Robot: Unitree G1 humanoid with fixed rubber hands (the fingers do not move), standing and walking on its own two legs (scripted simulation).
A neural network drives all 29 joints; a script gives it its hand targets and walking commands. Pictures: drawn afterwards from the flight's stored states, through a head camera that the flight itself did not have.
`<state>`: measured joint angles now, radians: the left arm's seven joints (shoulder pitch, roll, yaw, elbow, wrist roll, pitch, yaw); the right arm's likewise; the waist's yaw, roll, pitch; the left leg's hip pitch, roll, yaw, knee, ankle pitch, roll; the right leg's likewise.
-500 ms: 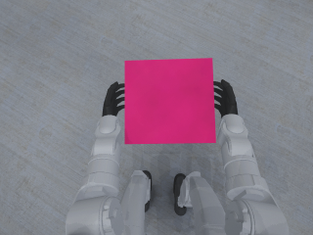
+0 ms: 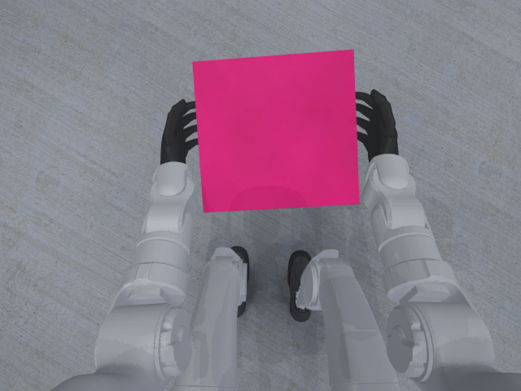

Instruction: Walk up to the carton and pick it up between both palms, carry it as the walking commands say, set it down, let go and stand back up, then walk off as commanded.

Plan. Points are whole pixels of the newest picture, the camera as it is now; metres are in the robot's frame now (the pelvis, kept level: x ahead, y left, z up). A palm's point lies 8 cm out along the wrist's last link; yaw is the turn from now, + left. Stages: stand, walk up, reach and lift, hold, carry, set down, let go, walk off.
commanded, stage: set down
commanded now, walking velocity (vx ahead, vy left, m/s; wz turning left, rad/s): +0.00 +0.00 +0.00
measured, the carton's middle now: (276, 142) +0.46 +0.01 -0.20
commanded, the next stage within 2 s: none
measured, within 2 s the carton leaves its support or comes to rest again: neither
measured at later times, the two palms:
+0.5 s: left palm (189, 138) +0.47 +0.16 -0.20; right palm (363, 135) +0.47 -0.14 -0.20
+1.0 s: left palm (200, 132) +0.50 +0.15 -0.28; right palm (350, 132) +0.50 -0.15 -0.28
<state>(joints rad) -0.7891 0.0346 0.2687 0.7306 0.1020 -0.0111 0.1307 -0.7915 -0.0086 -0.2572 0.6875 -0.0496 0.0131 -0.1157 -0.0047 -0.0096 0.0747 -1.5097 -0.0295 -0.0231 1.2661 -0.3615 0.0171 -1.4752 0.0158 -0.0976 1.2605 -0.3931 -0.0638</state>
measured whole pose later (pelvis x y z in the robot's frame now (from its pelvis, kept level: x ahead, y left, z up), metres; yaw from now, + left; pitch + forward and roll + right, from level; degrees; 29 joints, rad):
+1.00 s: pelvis -0.01 -0.01 -0.16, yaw +1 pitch +42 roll -1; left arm -1.19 0.14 0.27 0.87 0.06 0.19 0.13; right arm -1.15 -0.09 -0.37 0.79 -0.05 0.19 -0.10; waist 0.00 0.00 0.06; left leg -2.08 -0.05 -0.02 1.85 -0.50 0.00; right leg -2.05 0.04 -0.09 1.87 -0.56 -0.06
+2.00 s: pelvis -0.03 -0.01 -0.24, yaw +1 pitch +32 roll +0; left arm -1.50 0.29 0.29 0.88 -0.06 0.23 0.11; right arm -1.50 -0.23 -0.27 0.85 0.04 0.23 -0.07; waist 0.00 0.00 0.50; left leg -2.16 -0.05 0.01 2.13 -0.53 0.00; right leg -2.13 0.04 -0.09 2.16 -0.59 -0.07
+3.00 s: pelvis -0.02 -0.01 -0.25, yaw +0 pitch +35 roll +0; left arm -1.46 0.27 0.28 1.01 -0.05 0.17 0.08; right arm -1.46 -0.23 -0.30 0.90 -0.02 0.22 -0.02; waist 0.01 0.00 0.41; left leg -2.24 -0.04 0.01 2.17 -0.55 0.00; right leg -2.21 0.05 -0.08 2.20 -0.61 -0.07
